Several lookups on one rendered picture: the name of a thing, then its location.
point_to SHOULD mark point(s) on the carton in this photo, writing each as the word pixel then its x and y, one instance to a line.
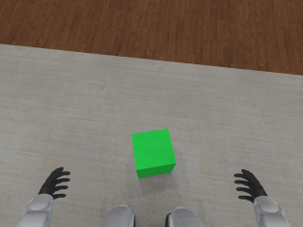
pixel 153 153

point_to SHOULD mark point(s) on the right robot shin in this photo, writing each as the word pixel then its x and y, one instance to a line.
pixel 179 207

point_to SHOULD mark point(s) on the left robot hand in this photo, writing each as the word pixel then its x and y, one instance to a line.
pixel 49 185

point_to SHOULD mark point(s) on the left robot forearm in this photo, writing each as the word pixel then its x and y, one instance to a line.
pixel 38 212

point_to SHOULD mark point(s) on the robot left thigh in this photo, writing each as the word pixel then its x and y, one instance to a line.
pixel 120 216

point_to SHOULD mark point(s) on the right robot forearm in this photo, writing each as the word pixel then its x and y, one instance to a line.
pixel 269 213

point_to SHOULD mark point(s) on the right robot hand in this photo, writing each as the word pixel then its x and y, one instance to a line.
pixel 255 188

